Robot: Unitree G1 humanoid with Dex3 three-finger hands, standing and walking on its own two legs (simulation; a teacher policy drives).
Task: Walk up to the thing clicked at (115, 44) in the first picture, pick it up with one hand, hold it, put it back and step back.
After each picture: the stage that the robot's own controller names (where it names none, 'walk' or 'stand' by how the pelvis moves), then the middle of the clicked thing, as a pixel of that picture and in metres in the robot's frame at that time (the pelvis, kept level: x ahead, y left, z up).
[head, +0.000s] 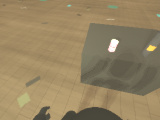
stand; (113, 45) +0.73 -0.20 -0.02
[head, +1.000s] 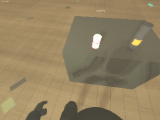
walk; (96, 41) +0.67 -0.01 +0.01
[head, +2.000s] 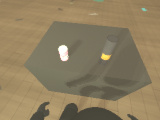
stand; (63, 53) +0.48 +0.25 +0.01
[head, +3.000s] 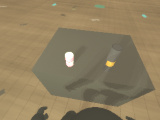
stand; (69, 59) +0.47 +0.20 -0.02
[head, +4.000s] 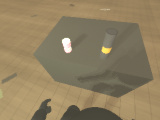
stand; (67, 45) +0.57 +0.24 +0.00
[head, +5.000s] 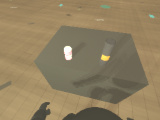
stand; (68, 53) +0.55 +0.22 -0.02
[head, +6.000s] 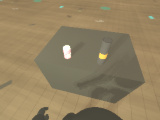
stand; (67, 52) +0.57 +0.24 -0.02
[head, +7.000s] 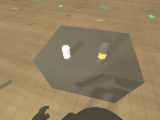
stand; (66, 52) +0.57 +0.25 -0.02
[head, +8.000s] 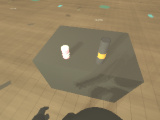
stand; (65, 52) +0.56 +0.26 -0.02
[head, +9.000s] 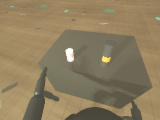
rise first; (70, 55) +0.55 +0.25 -0.02
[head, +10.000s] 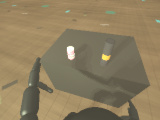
go down; (70, 53) +0.58 +0.23 -0.01
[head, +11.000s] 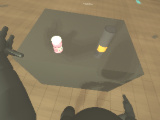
go down; (57, 44) +0.54 +0.24 +0.02
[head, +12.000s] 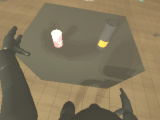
close in; (57, 39) +0.57 +0.23 +0.04
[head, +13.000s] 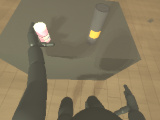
close; (42, 33) +0.57 +0.26 +0.07
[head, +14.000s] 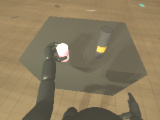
lift; (63, 53) +0.43 +0.18 +0.10
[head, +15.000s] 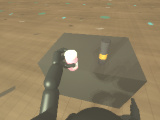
lift; (71, 60) +0.32 +0.13 +0.19
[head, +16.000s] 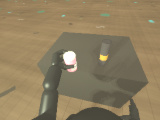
hold; (70, 62) +0.33 +0.14 +0.17
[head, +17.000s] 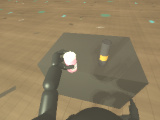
hold; (70, 62) +0.32 +0.14 +0.17
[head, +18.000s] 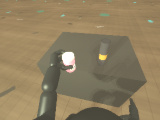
crouch; (69, 62) +0.32 +0.14 +0.17
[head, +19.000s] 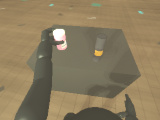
crouch; (60, 40) +0.47 +0.19 +0.20
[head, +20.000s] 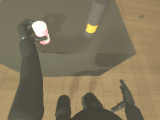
lower; (42, 33) +0.54 +0.22 +0.08
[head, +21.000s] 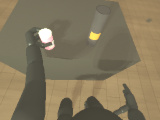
lower; (47, 40) +0.52 +0.22 +0.06
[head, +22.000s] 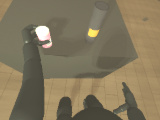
lower; (44, 37) +0.53 +0.23 +0.07
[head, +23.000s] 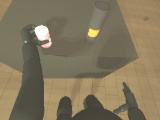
lower; (44, 37) +0.53 +0.23 +0.07
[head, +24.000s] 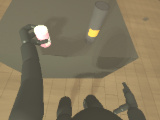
loosen; (43, 37) +0.53 +0.23 +0.07
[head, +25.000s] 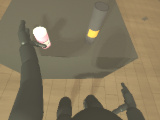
withdraw; (42, 38) +0.52 +0.23 +0.07
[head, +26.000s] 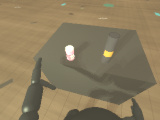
sink last; (70, 53) +0.51 +0.21 +0.03
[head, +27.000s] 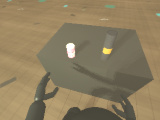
stand; (71, 50) +0.55 +0.22 +0.03
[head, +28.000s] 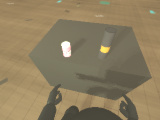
stand; (66, 49) +0.52 +0.22 +0.05
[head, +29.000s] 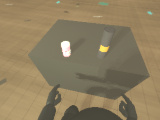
stand; (66, 49) +0.53 +0.23 +0.05
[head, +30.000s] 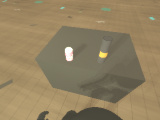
stand; (69, 54) +0.54 +0.22 -0.01
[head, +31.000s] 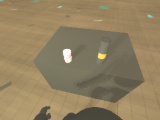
stand; (67, 56) +0.52 +0.23 -0.02
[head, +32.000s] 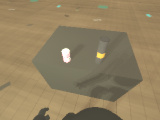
stand; (66, 55) +0.52 +0.24 -0.02
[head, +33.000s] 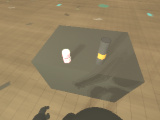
walk; (66, 56) +0.51 +0.23 -0.02
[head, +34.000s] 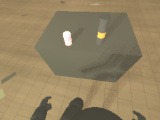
walk; (67, 38) +0.65 +0.25 +0.00
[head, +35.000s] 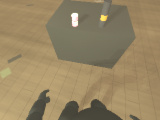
walk; (74, 20) +0.93 +0.22 +0.00
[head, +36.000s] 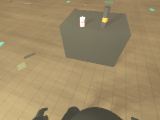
stand; (82, 21) +1.16 +0.22 +0.00
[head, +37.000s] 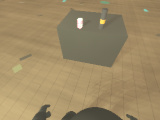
stand; (80, 23) +1.15 +0.20 -0.02
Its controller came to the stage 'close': yes
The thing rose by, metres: 0.21
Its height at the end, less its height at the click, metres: +0.00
